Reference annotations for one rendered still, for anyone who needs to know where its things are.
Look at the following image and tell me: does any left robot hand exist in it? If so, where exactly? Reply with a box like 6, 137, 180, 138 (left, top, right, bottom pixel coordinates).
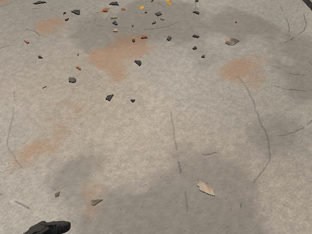
23, 220, 71, 234

